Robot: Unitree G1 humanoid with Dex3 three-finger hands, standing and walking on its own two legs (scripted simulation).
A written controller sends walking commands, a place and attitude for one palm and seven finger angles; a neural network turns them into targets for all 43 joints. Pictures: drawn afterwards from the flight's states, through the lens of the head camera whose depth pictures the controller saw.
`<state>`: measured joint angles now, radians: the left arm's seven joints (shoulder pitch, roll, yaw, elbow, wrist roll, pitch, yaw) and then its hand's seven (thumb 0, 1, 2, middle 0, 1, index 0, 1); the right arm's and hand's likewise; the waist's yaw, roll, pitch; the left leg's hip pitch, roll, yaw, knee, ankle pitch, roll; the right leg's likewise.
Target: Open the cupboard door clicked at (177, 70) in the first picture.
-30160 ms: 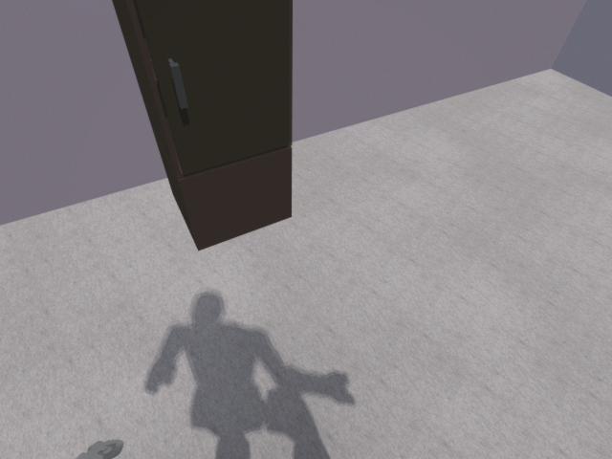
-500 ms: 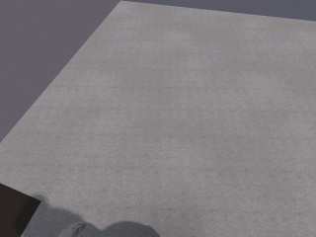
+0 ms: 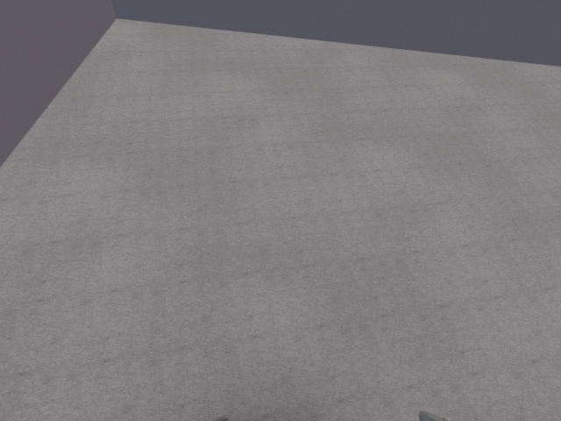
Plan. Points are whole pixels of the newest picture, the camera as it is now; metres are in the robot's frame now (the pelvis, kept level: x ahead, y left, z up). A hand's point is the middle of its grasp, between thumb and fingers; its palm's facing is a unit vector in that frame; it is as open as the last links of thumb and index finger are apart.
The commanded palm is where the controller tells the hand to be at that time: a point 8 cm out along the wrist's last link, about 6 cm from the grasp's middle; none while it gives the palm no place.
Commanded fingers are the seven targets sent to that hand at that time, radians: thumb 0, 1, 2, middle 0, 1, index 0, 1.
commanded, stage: walk to a spot facing it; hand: left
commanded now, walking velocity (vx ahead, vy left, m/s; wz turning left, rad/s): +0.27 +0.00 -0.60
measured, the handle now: out of the picture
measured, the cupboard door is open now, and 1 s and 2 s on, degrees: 21 21 21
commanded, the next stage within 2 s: turn to face it in 0.38 s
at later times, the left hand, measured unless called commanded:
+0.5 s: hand (260, 277) +0.39 +0.06 -0.16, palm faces -0.35 -0.91 -0.22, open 7.4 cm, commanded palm none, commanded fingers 0.00 0.90 0.90 -0.20 -0.30 -0.20 -0.30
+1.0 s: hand (253, 257) +0.45 +0.09 -0.18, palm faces -0.14 -0.97 -0.20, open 7.3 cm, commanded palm none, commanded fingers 0.00 0.90 0.90 -0.20 -0.30 -0.20 -0.30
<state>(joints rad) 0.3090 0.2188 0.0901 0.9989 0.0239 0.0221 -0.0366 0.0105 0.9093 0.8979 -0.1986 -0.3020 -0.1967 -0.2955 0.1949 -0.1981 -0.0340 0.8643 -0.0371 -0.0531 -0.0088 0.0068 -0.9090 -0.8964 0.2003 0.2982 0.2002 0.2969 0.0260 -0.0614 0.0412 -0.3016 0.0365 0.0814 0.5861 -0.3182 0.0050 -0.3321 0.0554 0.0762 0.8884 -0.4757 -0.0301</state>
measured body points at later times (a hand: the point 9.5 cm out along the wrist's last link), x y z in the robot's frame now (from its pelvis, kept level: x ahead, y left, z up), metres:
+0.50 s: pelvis +0.20 -0.07 -0.01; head +0.27 -0.10 +0.44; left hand +0.41 +0.11 -0.14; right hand +0.09 -0.28 -0.16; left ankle +0.13 +0.10 -0.61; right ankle +0.23 -0.13 -0.73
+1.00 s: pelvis +0.37 -0.09 -0.01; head +0.42 -0.08 +0.44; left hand +0.46 +0.14 -0.17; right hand +0.37 -0.33 -0.15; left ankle +0.40 -0.02 -0.73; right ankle +0.25 -0.17 -0.65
